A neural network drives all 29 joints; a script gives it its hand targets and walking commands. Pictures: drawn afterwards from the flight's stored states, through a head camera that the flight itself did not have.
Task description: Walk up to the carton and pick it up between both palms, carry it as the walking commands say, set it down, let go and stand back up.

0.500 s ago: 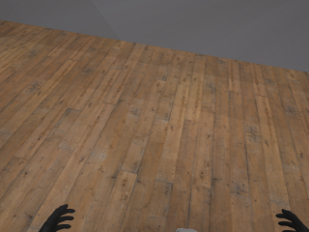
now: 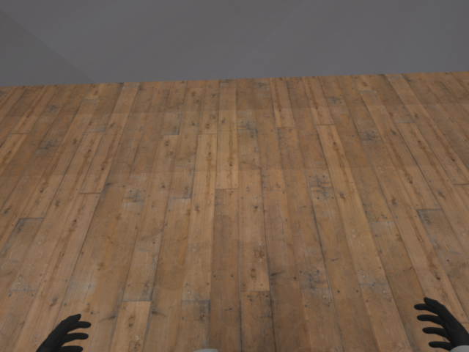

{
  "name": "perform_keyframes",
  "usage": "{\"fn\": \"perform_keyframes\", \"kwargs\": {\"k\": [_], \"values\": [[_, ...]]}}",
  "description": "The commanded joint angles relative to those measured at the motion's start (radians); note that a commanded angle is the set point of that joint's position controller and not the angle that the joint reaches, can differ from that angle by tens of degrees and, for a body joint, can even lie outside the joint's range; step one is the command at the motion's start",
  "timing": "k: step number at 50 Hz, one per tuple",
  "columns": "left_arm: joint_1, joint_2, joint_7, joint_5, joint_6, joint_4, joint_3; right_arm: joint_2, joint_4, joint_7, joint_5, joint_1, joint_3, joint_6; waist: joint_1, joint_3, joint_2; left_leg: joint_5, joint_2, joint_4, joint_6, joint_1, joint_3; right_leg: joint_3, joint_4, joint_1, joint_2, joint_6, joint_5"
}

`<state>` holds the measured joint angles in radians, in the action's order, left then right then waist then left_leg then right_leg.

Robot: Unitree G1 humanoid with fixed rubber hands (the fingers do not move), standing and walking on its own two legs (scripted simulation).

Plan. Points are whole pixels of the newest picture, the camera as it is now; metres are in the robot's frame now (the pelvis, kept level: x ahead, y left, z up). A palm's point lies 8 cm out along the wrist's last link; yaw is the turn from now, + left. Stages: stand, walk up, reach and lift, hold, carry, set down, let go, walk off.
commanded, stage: walk up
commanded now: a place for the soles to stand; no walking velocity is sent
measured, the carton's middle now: out of the picture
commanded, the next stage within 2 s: none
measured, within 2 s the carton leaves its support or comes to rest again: neither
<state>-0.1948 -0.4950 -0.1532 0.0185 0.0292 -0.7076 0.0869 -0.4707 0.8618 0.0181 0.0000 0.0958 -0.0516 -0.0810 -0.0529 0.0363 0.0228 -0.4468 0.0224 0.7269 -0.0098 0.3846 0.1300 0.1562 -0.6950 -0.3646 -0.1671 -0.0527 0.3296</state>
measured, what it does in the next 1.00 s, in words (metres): steps to the right, turning right: right foot, then left foot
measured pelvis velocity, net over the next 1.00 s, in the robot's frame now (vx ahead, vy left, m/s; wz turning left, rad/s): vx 0.23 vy -0.36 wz -0.51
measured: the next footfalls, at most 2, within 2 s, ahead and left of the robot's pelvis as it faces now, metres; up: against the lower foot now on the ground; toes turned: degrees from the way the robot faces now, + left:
right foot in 0.36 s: +0.13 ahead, -0.30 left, +0.00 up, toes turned -10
left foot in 0.58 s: +0.23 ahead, -0.14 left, +0.00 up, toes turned -14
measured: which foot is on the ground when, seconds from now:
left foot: down 0.00-0.36, up 0.38-0.56, down 0.58-0.96, up 0.98-1.00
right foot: down 0.00-0.02, up 0.04-0.34, down 0.36-0.60, up 0.62-0.94, down 0.96-1.00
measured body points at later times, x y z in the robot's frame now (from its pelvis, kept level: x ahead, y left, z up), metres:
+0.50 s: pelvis +0.12 -0.17 +0.00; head +0.15 -0.17 +0.45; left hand +0.34 +0.11 -0.08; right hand +0.17 -0.55 -0.06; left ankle +0.09 -0.04 -0.67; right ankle +0.10 -0.29 -0.72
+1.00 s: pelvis +0.23 -0.36 -0.01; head +0.26 -0.34 +0.44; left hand +0.53 -0.17 -0.10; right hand +0.11 -0.70 -0.07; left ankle +0.20 -0.14 -0.69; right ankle +0.22 -0.50 -0.72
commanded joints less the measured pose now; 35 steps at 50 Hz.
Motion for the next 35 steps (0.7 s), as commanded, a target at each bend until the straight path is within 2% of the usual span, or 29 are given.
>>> {"fn": "perform_keyframes", "kwargs": {"k": [1,2,3,4,5,7,9,13,15,16,17,18,19,20,21,22,23,24,25,26,27,28,29,30,31,32,33,34,35], "values": [[0.235,-0.027,0.003,0.005,-0.021,0.174,0.012,-0.370,0.057,0.058,0.047,0.234,-0.134,-0.051,0.182,-0.178,0.211,0.137,0.367,-0.528,0.158,-0.720,-0.442,-0.017,-0.153,-0.478,0.030,0.010,0.047],[0.199,-0.101,0.008,0.036,-0.022,0.149,0.029,-0.368,0.019,0.065,0.036,0.174,-0.129,-0.055,0.150,-0.179,0.047,0.268,0.526,-0.499,0.181,-0.636,-0.519,-0.017,-0.286,-0.497,0.144,0.029,0.089],[0.124,-0.148,0.004,0.037,-0.015,0.113,0.042,-0.346,-0.001,0.053,0.014,0.068,-0.114,-0.057,0.081,-0.154,-0.003,0.386,0.526,-0.453,0.242,-0.601,-0.423,-0.048,-0.306,-0.490,0.203,0.049,0.087],[0.117,-0.156,-0.007,0.037,-0.015,0.099,0.044,-0.300,-0.002,0.041,0.007,0.041,-0.103,-0.056,0.071,-0.128,-0.021,0.449,0.465,-0.435,0.226,-0.549,-0.322,-0.064,-0.292,-0.440,0.218,0.055,0.054],[0.120,-0.137,-0.018,0.039,-0.016,0.104,0.046,-0.263,0.001,0.031,0.008,0.059,-0.092,-0.057,0.075,-0.115,0.019,0.435,0.406,-0.421,0.219,-0.537,-0.239,-0.059,-0.265,-0.411,0.217,0.051,0.022],[0.164,-0.138,-0.033,0.031,-0.019,0.109,0.048,-0.273,-0.021,0.025,0.013,0.061,-0.100,-0.060,0.075,-0.093,0.058,0.537,0.374,-0.396,0.191,-0.518,-0.126,-0.098,-0.198,-0.388,0.232,0.038,-0.001],[0.217,-0.120,-0.039,0.027,-0.024,0.127,0.042,-0.295,-0.006,0.018,0.010,0.109,-0.108,-0.056,0.101,-0.080,0.086,0.601,0.375,-0.363,0.194,-0.543,-0.062,-0.131,-0.120,-0.410,0.242,0.023,0.002],[0.256,-0.095,-0.042,0.024,-0.031,0.131,0.039,-0.331,0.013,-0.003,0.016,0.130,-0.127,-0.048,0.115,-0.093,0.148,0.561,0.375,-0.323,0.196,-0.533,0.021,-0.191,0.009,-0.359,0.260,0.014,0.002],[0.189,-0.113,-0.034,0.014,-0.032,0.099,0.049,-0.345,0.003,-0.009,0.013,0.087,-0.128,-0.041,0.064,-0.106,0.178,0.596,0.332,-0.223,0.175,-0.435,0.092,-0.245,0.077,-0.192,0.218,-0.002,-0.007],[0.070,-0.130,-0.024,0.012,-0.037,0.060,0.063,-0.335,-0.001,-0.015,0.010,0.046,-0.119,-0.038,-0.011,-0.164,0.148,0.645,0.271,-0.075,0.138,-0.338,0.154,-0.254,0.170,0.017,0.169,-0.032,-0.041],[-0.111,-0.214,-0.010,0.021,-0.044,0.003,0.097,-0.288,-0.032,-0.022,0.012,-0.016,-0.103,-0.030,-0.122,-0.224,-0.020,0.522,0.171,0.283,0.090,-0.156,0.158,-0.170,0.261,0.261,0.106,-0.091,-0.033],[-0.199,-0.355,0.014,0.028,-0.046,-0.010,0.124,-0.214,-0.076,-0.025,0.005,-0.035,-0.068,-0.033,-0.145,-0.207,-0.344,0.089,0.015,0.500,0.026,0.220,0.116,0.296,0.332,0.429,0.288,-0.206,-0.260],[-0.189,-0.377,0.024,0.004,-0.039,-0.014,0.119,-0.229,-0.094,-0.017,0.011,-0.103,-0.057,-0.043,-0.144,-0.167,-0.364,-0.206,-0.015,0.498,0.002,0.488,-0.034,0.484,0.331,0.559,0.322,-0.297,-0.379],[-0.157,-0.359,0.028,-0.028,-0.038,-0.003,0.113,-0.248,-0.101,-0.011,0.023,-0.134,-0.056,-0.055,-0.127,-0.144,-0.264,-0.168,0.030,0.481,0.012,0.521,-0.106,0.508,0.349,0.561,0.348,-0.292,-0.282],[-0.097,-0.310,0.037,-0.036,-0.038,0.022,0.102,-0.250,-0.094,-0.009,0.011,-0.110,-0.050,-0.063,-0.090,-0.094,-0.120,-0.075,0.063,0.421,0.014,0.498,-0.129,0.429,0.327,0.544,0.346,-0.264,-0.354],[-0.067,-0.295,0.044,-0.033,-0.034,0.033,0.103,-0.246,-0.086,-0.007,0.006,-0.069,-0.053,-0.068,-0.071,-0.102,-0.106,-0.051,0.075,0.316,0.007,0.448,-0.123,0.369,0.288,0.523,0.334,-0.240,-0.482],[-0.038,-0.272,0.046,-0.025,-0.032,0.039,0.093,-0.238,-0.071,-0.009,0.005,-0.043,-0.056,-0.064,-0.044,-0.108,-0.142,-0.059,0.070,0.236,0.007,0.372,-0.120,0.315,0.255,0.476,0.292,-0.217,-0.548],[-0.020,-0.263,0.044,-0.014,-0.030,0.043,0.090,-0.227,-0.060,-0.010,0.009,-0.041,-0.056,-0.059,-0.034,-0.102,-0.178,-0.075,0.055,0.170,0.008,0.308,-0.113,0.331,0.263,0.401,0.269,-0.210,-0.500],[-0.005,-0.244,0.036,-0.004,-0.027,0.046,0.084,-0.230,-0.063,-0.009,0.010,-0.034,-0.059,-0.058,-0.025,-0.092,-0.165,-0.114,0.042,0.092,0.008,0.242,-0.100,0.350,0.293,0.332,0.267,-0.217,-0.438],[0.017,-0.229,0.029,0.006,-0.024,0.048,0.074,-0.228,-0.049,-0.003,0.003,-0.024,-0.064,-0.058,-0.011,-0.079,-0.215,-0.143,0.022,0.001,0.009,0.169,-0.098,0.390,0.315,0.250,0.279,-0.237,-0.373],[0.078,-0.224,0.027,0.005,-0.018,0.063,0.067,-0.243,-0.033,0.004,-0.001,0.017,-0.071,-0.065,0.029,-0.051,-0.181,-0.072,0.027,-0.136,0.018,0.051,-0.106,0.386,0.294,0.120,0.279,-0.232,-0.329],[0.166,-0.208,0.019,-0.001,-0.013,0.079,0.062,-0.250,0.011,0.012,0.006,0.129,-0.085,-0.074,0.102,-0.074,-0.140,0.054,0.020,-0.297,0.044,-0.178,-0.094,0.339,0.210,-0.040,0.258,-0.206,-0.314],[0.270,-0.138,0.014,-0.013,-0.021,0.116,0.032,-0.300,0.051,0.029,0.030,0.270,-0.112,-0.079,0.198,-0.145,-0.020,0.086,0.084,-0.434,0.078,-0.537,-0.208,0.213,0.023,-0.306,0.161,-0.119,-0.270],[0.240,0.004,0.013,-0.008,-0.033,0.132,-0.002,-0.381,0.045,0.048,0.045,0.317,-0.136,-0.079,0.203,-0.214,0.248,0.131,0.391,-0.504,0.095,-0.790,-0.493,-0.035,-0.264,-0.565,0.039,-0.023,0.025],[0.211,-0.071,0.019,0.028,-0.032,0.092,0.014,-0.378,0.004,0.054,0.016,0.237,-0.135,-0.077,0.162,-0.191,0.076,0.241,0.528,-0.495,0.097,-0.706,-0.553,-0.014,-0.365,-0.585,0.118,0.005,0.089],[0.155,-0.152,0.019,0.029,-0.022,0.065,0.034,-0.364,-0.024,0.049,-0.005,0.156,-0.121,-0.077,0.122,-0.188,0.009,0.358,0.521,-0.453,0.107,-0.671,-0.510,-0.027,-0.364,-0.551,0.157,0.018,0.090],[0.143,-0.168,0.011,0.034,-0.017,0.044,0.036,-0.295,-0.013,0.041,-0.009,0.139,-0.103,-0.075,0.102,-0.137,-0.049,0.447,0.447,-0.429,0.068,-0.614,-0.365,-0.054,-0.353,-0.519,0.180,0.028,0.027],[0.164,-0.160,0.000,0.034,-0.014,0.060,0.043,-0.258,-0.007,0.041,-0.002,0.155,-0.096,-0.074,0.106,-0.120,-0.015,0.557,0.380,-0.397,0.031,-0.614,-0.264,-0.083,-0.341,-0.492,0.186,0.034,-0.003],[0.187,-0.134,-0.008,0.036,-0.011,0.071,0.038,-0.243,-0.016,0.041,0.008,0.174,-0.102,-0.072,0.116,-0.097,0.022,0.617,0.338,-0.406,0.022,-0.602,-0.176,-0.114,-0.323,-0.473,0.178,0.040,-0.014]]}}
